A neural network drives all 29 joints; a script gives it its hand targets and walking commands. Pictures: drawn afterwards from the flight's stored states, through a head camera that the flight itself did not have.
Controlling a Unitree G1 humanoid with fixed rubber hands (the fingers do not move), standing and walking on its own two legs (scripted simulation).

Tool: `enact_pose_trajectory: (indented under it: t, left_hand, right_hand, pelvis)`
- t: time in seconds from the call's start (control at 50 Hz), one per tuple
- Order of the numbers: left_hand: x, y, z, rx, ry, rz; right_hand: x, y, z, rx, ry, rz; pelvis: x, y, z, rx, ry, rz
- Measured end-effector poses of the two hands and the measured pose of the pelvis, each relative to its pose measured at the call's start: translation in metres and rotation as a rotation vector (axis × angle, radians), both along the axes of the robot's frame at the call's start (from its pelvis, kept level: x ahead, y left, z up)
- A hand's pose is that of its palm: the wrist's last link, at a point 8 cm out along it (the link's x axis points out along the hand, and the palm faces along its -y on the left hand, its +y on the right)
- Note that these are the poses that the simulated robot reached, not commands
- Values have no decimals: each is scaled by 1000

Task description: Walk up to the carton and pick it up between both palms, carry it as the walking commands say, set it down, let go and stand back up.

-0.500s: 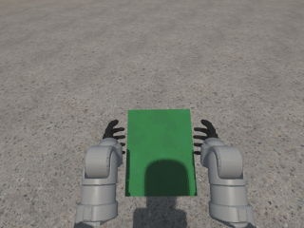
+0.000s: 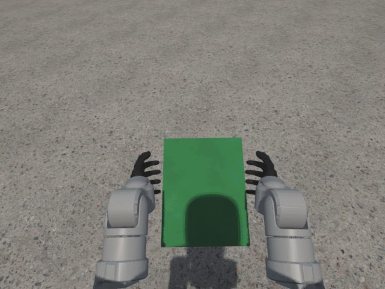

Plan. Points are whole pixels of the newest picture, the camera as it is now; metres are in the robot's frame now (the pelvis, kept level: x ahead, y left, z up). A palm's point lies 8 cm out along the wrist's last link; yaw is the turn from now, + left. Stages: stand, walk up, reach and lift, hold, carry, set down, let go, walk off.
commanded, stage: carry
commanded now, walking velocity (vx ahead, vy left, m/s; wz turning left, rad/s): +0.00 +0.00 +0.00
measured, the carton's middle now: (202, 193) +0.35 +0.00 -0.02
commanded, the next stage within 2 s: hold in 1.32 s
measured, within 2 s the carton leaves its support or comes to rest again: neither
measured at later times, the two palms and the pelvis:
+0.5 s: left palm (144, 189) +0.29 +0.12 +0.08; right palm (272, 190) +0.29 -0.14 +0.08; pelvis +0.00 -0.01 +0.00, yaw +0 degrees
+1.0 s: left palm (146, 191) +0.29 +0.12 +0.08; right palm (275, 192) +0.29 -0.14 +0.08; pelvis +0.00 -0.01 +0.00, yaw -1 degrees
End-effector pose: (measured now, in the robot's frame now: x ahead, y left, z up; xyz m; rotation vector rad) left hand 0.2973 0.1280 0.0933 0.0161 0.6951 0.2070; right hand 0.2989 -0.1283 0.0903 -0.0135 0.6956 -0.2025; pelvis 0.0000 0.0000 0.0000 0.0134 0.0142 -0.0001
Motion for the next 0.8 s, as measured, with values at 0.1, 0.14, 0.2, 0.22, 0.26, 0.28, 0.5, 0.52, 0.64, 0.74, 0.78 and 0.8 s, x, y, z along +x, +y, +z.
enact_pose_trajectory:
  t: [0.1,0.14,0.2,0.22,0.26,0.28,0.5,0.52,0.64,0.74,0.78,0.8]
  left_hand:
    - [0,-2,-3,-3,0,-7]
    - [-1,-2,-5,-4,0,-9]
    - [-1,-3,-6,-5,-1,-13]
    - [-1,-4,-7,-5,-1,-14]
    - [-1,-4,-7,-5,-3,-16]
    - [-1,-5,-7,-5,-3,-17]
    - [-3,-8,-9,-4,-8,-25]
    - [-3,-8,-9,-4,-8,-25]
    - [-3,-9,-9,-4,-9,-27]
    - [-3,-10,-10,-4,-10,-28]
    - [-4,-11,-10,-4,-10,-28]
    - [-4,-11,-10,-4,-10,-28]
  right_hand:
    - [-1,-2,-4,4,0,0]
    - [-2,-3,-5,5,0,1]
    - [-3,-5,-6,6,-2,1]
    - [-3,-5,-6,6,-2,2]
    - [-3,-6,-7,6,-4,2]
    - [-4,-6,-7,6,-4,2]
    - [-5,-10,-8,4,-10,3]
    - [-5,-10,-8,4,-10,3]
    - [-6,-12,-8,5,-12,2]
    - [-6,-13,-9,5,-13,2]
    - [-6,-13,-9,5,-13,2]
    - [-7,-13,-9,5,-14,2]
  pelvis:
    - [1,-1,0,1,-2,-1]
    - [1,-1,0,1,-2,-1]
    - [1,-2,-1,2,-3,-2]
    - [1,-2,-1,2,-3,-2]
    - [2,-3,-1,2,-3,-2]
    - [2,-3,-1,2,-3,-3]
    - [2,-6,-1,2,-5,-5]
    - [2,-6,-1,2,-5,-5]
    - [2,-7,-1,2,-5,-6]
    - [1,-8,-1,2,-6,-7]
    - [1,-8,-1,2,-6,-7]
    - [1,-8,-1,2,-6,-7]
